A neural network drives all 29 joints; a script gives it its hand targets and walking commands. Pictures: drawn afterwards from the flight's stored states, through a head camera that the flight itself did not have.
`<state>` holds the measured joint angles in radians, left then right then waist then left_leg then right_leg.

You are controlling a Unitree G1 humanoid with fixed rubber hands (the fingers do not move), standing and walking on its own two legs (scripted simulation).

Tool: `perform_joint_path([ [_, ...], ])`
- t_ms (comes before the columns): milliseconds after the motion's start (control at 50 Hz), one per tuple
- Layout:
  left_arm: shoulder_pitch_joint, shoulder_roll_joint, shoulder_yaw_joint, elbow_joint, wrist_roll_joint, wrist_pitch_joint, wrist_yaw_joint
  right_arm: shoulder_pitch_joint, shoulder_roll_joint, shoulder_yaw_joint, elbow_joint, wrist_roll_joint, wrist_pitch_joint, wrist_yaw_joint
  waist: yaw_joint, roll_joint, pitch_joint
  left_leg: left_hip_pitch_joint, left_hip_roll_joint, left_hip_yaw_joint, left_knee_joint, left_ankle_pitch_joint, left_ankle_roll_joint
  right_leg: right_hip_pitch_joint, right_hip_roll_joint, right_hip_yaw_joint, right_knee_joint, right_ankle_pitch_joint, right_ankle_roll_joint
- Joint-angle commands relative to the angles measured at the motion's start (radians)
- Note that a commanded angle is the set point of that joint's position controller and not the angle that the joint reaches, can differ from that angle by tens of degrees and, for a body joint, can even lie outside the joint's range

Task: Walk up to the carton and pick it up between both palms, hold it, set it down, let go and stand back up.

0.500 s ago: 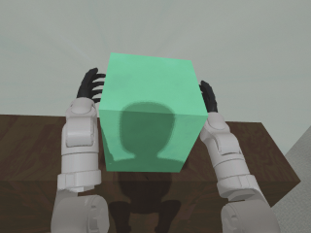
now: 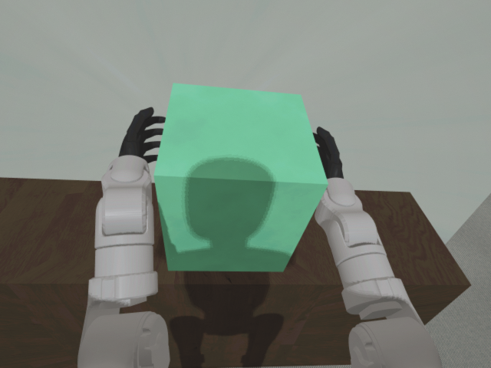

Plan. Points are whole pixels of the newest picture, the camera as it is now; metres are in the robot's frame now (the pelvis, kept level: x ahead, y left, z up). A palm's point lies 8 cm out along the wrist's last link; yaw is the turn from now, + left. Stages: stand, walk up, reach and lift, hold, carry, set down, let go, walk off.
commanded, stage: hold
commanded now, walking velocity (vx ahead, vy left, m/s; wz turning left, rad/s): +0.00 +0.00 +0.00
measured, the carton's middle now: (232, 185) +0.38 +0.00 +0.13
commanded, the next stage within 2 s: set down in 0.02 s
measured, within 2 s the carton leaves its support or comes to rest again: neither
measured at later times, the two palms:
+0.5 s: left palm (138, 165) +0.39 +0.15 +0.17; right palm (319, 185) +0.36 -0.15 +0.15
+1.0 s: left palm (146, 170) +0.40 +0.14 +0.14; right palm (319, 185) +0.38 -0.16 +0.13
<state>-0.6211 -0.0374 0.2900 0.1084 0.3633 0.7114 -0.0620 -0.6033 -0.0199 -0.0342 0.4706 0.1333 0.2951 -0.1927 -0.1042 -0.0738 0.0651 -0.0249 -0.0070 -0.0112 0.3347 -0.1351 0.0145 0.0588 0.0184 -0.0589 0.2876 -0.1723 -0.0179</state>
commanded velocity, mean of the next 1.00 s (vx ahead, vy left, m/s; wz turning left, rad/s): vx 0.00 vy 0.00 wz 0.00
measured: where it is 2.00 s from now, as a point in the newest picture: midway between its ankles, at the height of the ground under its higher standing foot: outside the picture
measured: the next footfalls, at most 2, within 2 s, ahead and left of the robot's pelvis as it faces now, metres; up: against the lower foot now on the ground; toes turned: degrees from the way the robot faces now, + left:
none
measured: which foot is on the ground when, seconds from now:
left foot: down 0.00-1.00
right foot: down 0.00-1.00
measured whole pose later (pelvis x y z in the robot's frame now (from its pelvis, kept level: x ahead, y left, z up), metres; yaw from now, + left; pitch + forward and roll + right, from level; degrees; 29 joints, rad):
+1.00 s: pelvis +0.03 +0.00 +0.00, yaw -1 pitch -8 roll +0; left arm -0.57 -0.05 0.27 0.35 0.33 0.38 -0.04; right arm -0.53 0.05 -0.18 0.65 -0.04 -0.06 -0.14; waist -0.05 -0.08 0.06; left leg -0.01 -0.01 0.01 0.30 -0.16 0.01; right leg 0.07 0.02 -0.04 0.26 -0.19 -0.02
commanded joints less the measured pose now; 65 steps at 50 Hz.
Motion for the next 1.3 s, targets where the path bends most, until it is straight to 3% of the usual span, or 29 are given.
perform_joint_path([
  [0, -0.558, -0.478, -0.424, -0.055, -0.146, -0.043, -0.134, -0.820, 0.505, 0.324, -0.314, 0.052, -0.085, 0.112, 0.012, 0.074, -0.379, 0.138, -0.008, 0.033, -0.049, 0.111, 0.017, -0.039, 0.004, -0.029, -0.042, 0.135, 0.056],
  [60, -0.559, -0.455, -0.425, -0.101, -0.175, -0.062, -0.128, -0.804, 0.456, 0.324, -0.330, 0.078, -0.092, 0.119, 0.064, 0.091, -0.410, 0.145, -0.016, 0.070, -0.062, 0.090, 0.021, 0.008, 0.019, -0.015, -0.040, 0.149, 0.049],
  [140, -0.585, -0.493, -0.453, -0.100, -0.188, -0.089, -0.127, -0.893, 0.465, 0.324, -0.407, 0.043, -0.155, 0.137, 0.071, 0.081, -0.456, 0.165, 0.000, 0.069, -0.056, 0.110, 0.008, -0.007, 0.021, -0.025, -0.048, 0.126, 0.031],
  [160, -0.606, -0.480, -0.453, -0.092, -0.179, -0.114, -0.127, -0.862, 0.465, 0.271, -0.362, -0.011, -0.169, 0.143, 0.044, 0.089, -0.433, 0.168, 0.002, 0.064, -0.057, 0.100, -0.002, -0.049, 0.021, -0.039, -0.055, 0.103, 0.034],
  [240, -0.555, -0.441, -0.393, 0.008, -0.113, -0.178, -0.158, -0.723, 0.437, 0.193, -0.211, -0.111, -0.231, 0.157, 0.035, 0.071, -0.329, 0.166, 0.004, 0.092, -0.096, 0.020, 0.002, -0.035, -0.003, -0.048, -0.071, 0.031, 0.040],
  [280, -0.476, -0.412, -0.351, 0.061, -0.077, -0.199, -0.178, -0.691, 0.461, 0.170, -0.166, -0.139, -0.276, 0.163, 0.049, 0.036, -0.274, 0.149, 0.001, 0.105, -0.107, 0.027, 0.009, 0.021, -0.012, -0.048, -0.075, 0.085, 0.044],
  [380, -0.418, -0.409, -0.357, 0.110, -0.060, -0.239, -0.199, -0.619, 0.417, 0.104, -0.146, -0.199, -0.354, 0.155, -0.010, 0.066, -0.232, 0.155, -0.007, 0.106, -0.103, 0.066, -0.003, 0.051, -0.007, -0.071, -0.075, 0.158, 0.054],
  [460, -0.442, -0.454, -0.494, -0.040, -0.125, -0.297, -0.148, -0.631, 0.416, 0.210, -0.226, -0.140, -0.438, 0.148, 0.001, 0.161, -0.418, 0.281, 0.006, 0.088, -0.012, 0.375, -0.061, 0.026, 0.014, -0.098, -0.030, 0.333, 0.042],
  [500, -0.444, -0.504, -0.532, -0.064, -0.163, -0.328, -0.110, -0.645, 0.437, 0.269, -0.299, -0.112, -0.468, 0.142, 0.016, 0.141, -0.496, 0.279, 0.008, 0.079, 0.011, 0.428, -0.059, 0.037, 0.013, -0.085, -0.027, 0.401, 0.040],
  [560, -0.393, -0.440, -0.500, -0.008, -0.145, -0.331, -0.109, -0.605, 0.434, 0.311, -0.260, -0.125, -0.437, 0.135, 0.031, 0.056, -0.435, 0.182, 0.002, 0.079, -0.015, 0.302, -0.034, 0.116, -0.011, -0.052, -0.011, 0.492, 0.065],
  [600, -0.444, -0.475, -0.540, -0.062, -0.165, -0.342, -0.095, -0.613, 0.467, 0.336, -0.276, -0.097, -0.440, 0.139, 0.048, 0.091, -0.470, 0.178, 0.003, 0.075, -0.021, 0.301, -0.034, 0.110, -0.010, -0.056, -0.001, 0.462, 0.059],
  [640, -0.437, -0.474, -0.538, -0.054, -0.170, -0.334, -0.083, -0.661, 0.491, 0.386, -0.337, -0.053, -0.439, 0.141, 0.076, 0.064, -0.524, 0.174, 0.005, 0.076, -0.004, 0.325, -0.034, 0.117, -0.006, -0.045, 0.014, 0.512, 0.058],
  [660, -0.418, -0.506, -0.577, -0.090, -0.178, -0.332, -0.070, -0.661, 0.480, 0.408, -0.356, -0.035, -0.442, 0.145, 0.083, 0.104, -0.581, 0.219, 0.015, 0.068, 0.009, 0.423, -0.050, 0.083, 0.005, -0.052, 0.021, 0.555, 0.059],
  [680, -0.419, -0.491, -0.558, -0.080, -0.178, -0.345, -0.073, -0.623, 0.485, 0.382, -0.343, -0.064, -0.440, 0.135, 0.061, 0.085, -0.570, 0.212, 0.012, 0.065, 0.015, 0.410, -0.044, 0.107, -0.006, -0.040, 0.011, 0.590, 0.059],
  [720, -0.404, -0.459, -0.521, -0.073, -0.171, -0.355, -0.079, -0.606, 0.498, 0.402, -0.305, -0.064, -0.430, 0.136, 0.092, 0.050, -0.562, 0.164, -0.001, 0.074, 0.003, 0.356, -0.034, 0.152, -0.017, -0.018, 0.031, 0.642, 0.072],
  [760, -0.365, -0.444, -0.486, 0.040, -0.146, -0.330, -0.094, -0.582, 0.457, 0.318, -0.236, -0.089, -0.394, 0.140, 0.061, 0.037, -0.422, 0.110, -0.003, 0.077, -0.050, 0.211, -0.023, 0.129, -0.021, -0.025, 0.001, 0.532, 0.079],
  [800, -0.390, -0.427, -0.425, 0.097, -0.114, -0.321, -0.122, -0.588, 0.460, 0.273, -0.178, -0.129, -0.392, 0.145, 0.066, 0.038, -0.339, 0.100, -0.007, 0.086, -0.076, 0.111, -0.009, 0.093, -0.027, -0.032, -0.010, 0.406, 0.080],
  [820, -0.447, -0.440, -0.433, 0.075, -0.125, -0.331, -0.125, -0.578, 0.451, 0.234, -0.154, -0.143, -0.395, 0.150, 0.027, 0.020, -0.353, 0.118, -0.001, 0.083, -0.071, 0.130, -0.020, 0.079, -0.019, -0.045, -0.013, 0.384, 0.077],
  [840, -0.417, -0.413, -0.387, 0.128, -0.098, -0.339, -0.133, -0.564, 0.451, 0.207, -0.092, -0.158, -0.394, 0.158, 0.062, 0.052, -0.309, 0.135, -0.003, 0.082, -0.088, 0.104, -0.014, 0.049, -0.010, -0.045, -0.029, 0.291, 0.068],
  [860, -0.436, -0.433, -0.380, 0.150, -0.098, -0.347, -0.132, -0.570, 0.451, 0.181, -0.074, -0.162, -0.397, 0.169, 0.052, 0.065, -0.295, 0.147, 0.006, 0.090, -0.083, 0.119, -0.018, 0.020, -0.007, -0.058, -0.040, 0.254, 0.054],
  [880, -0.453, -0.477, -0.434, 0.125, -0.123, -0.350, -0.126, -0.606, 0.445, 0.183, -0.106, -0.157, -0.419, 0.169, 0.039, 0.116, -0.374, 0.210, 0.013, 0.079, -0.053, 0.222, -0.040, -0.009, 0.003, -0.067, -0.038, 0.297, 0.046],
  [960, -0.516, -0.521, -0.470, 0.131, -0.151, -0.430, -0.096, -0.642, 0.463, 0.161, -0.081, -0.194, -0.480, 0.166, 0.035, 0.138, -0.511, 0.295, 0.017, 0.064, 0.015, 0.441, -0.064, -0.055, 0.015, -0.073, -0.051, 0.369, 0.036],
  [1040, -0.528, -0.482, -0.382, 0.262, -0.093, -0.440, -0.104, -0.626, 0.454, 0.084, 0.052, -0.254, -0.462, 0.175, 0.032, 0.093, -0.369, 0.168, 0.011, 0.082, -0.051, 0.188, -0.031, -0.010, -0.003, -0.062, -0.049, 0.284, 0.054],
  [1060, -0.553, -0.484, -0.370, 0.280, -0.095, -0.446, -0.106, -0.620, 0.440, 0.083, 0.056, -0.263, -0.462, 0.175, 0.021, 0.073, -0.402, 0.189, 0.011, 0.087, -0.047, 0.188, -0.037, -0.007, -0.003, -0.070, -0.047, 0.298, 0.058],
  [1080, -0.548, -0.502, -0.373, 0.292, -0.108, -0.456, -0.105, -0.671, 0.469, 0.081, 0.036, -0.256, -0.479, 0.179, 0.045, 0.103, -0.437, 0.189, 0.014, 0.085, -0.045, 0.206, -0.037, -0.008, -0.006, -0.059, -0.042, 0.297, 0.051],
  [1100, -0.587, -0.516, -0.410, 0.262, -0.133, -0.481, -0.092, -0.700, 0.473, 0.074, 0.028, -0.255, -0.499, 0.180, 0.025, 0.093, -0.468, 0.198, 0.014, 0.083, -0.028, 0.287, -0.048, -0.032, 0.005, -0.071, -0.039, 0.337, 0.056],
  [1140, -0.596, -0.544, -0.423, 0.276, -0.138, -0.517, -0.072, -0.718, 0.504, 0.112, 0.030, -0.247, -0.521, 0.187, 0.048, 0.116, -0.570, 0.263, 0.024, 0.066, 0.020, 0.428, -0.062, -0.055, 0.008, -0.072, -0.031, 0.402, 0.050],
  [1220, -0.625, -0.516, -0.347, 0.389, -0.099, -0.541, -0.074, -0.702, 0.480, 0.047, 0.143, -0.287, -0.507, 0.200, 0.041, 0.077, -0.490, 0.174, 0.019, 0.088, -0.029, 0.249, -0.035, -0.027, 0.001, -0.053, -0.035, 0.320, 0.056],
  [1280, -0.655, -0.514, -0.308, 0.460, -0.098, -0.563, -0.079, -0.772, 0.525, 0.034, 0.151, -0.309, -0.520, 0.204, 0.071, 0.039, -0.500, 0.110, 0.012, 0.095, -0.052, 0.162, -0.020, -0.004, -0.006, -0.053, -0.030, 0.306, 0.067],
])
